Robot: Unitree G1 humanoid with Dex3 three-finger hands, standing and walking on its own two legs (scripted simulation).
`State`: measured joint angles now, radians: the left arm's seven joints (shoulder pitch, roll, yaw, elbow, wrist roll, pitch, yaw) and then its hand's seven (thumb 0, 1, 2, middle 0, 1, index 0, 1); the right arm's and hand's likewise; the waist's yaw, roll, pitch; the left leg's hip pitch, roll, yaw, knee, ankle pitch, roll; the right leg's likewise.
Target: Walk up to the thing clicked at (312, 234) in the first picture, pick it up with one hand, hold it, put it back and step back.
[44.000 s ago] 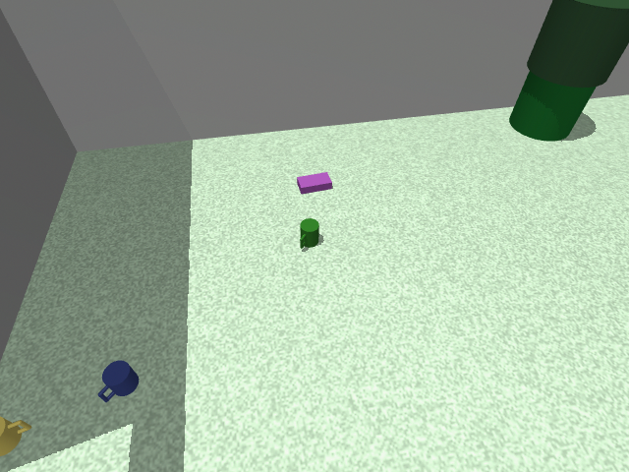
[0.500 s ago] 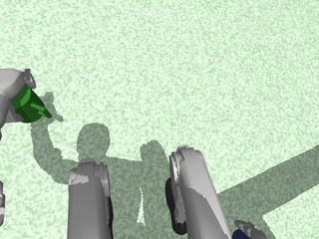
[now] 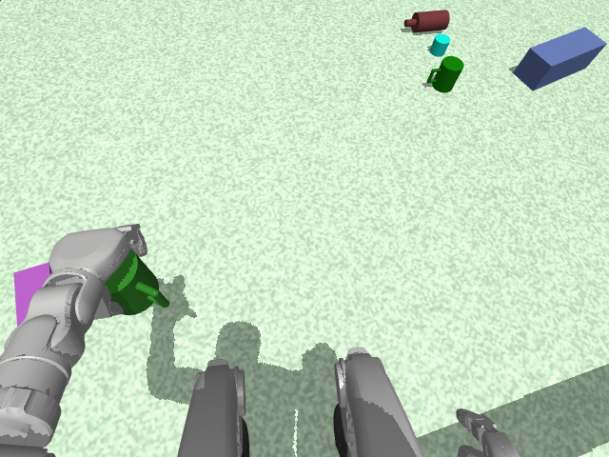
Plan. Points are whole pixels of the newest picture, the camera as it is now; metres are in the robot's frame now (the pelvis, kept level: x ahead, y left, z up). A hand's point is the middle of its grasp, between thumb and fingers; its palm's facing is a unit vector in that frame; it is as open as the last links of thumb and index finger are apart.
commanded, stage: lift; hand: left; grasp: from above
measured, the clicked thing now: (131, 285) +0.39 +0.23 -0.11
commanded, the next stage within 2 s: hold in 0.70 s
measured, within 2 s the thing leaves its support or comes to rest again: neither
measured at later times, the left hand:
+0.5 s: hand (83, 259) +0.36 +0.23 +0.05, palm faces -0.44 -0.08 -0.89, open 10.6 cm
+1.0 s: hand (55, 218) +0.38 +0.23 +0.11, palm faces -0.46 -0.07 -0.88, open 10.5 cm
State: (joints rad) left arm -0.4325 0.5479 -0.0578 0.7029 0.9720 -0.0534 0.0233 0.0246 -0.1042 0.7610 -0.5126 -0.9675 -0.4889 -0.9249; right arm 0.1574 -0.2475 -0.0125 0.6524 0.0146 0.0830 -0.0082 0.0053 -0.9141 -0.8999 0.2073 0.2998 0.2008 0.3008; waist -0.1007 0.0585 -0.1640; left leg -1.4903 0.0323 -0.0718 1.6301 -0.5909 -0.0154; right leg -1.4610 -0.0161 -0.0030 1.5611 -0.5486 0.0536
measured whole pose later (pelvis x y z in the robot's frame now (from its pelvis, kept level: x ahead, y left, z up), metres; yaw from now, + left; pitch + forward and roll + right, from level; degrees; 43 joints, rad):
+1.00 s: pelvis +0.07 +0.00 +0.18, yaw +0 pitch +8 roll -1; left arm -0.32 0.40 -0.19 0.82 1.00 0.01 0.09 0.03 -0.10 0.75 -0.53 -0.94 -0.51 -0.89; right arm 0.23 -0.24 -0.05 0.75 0.04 0.01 -0.04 0.01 -0.91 -0.89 0.21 0.30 0.20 0.30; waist -0.04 0.03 -0.07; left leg -0.51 0.04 0.01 0.74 -0.37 -0.02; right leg -0.52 -0.03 0.03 0.71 -0.33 0.04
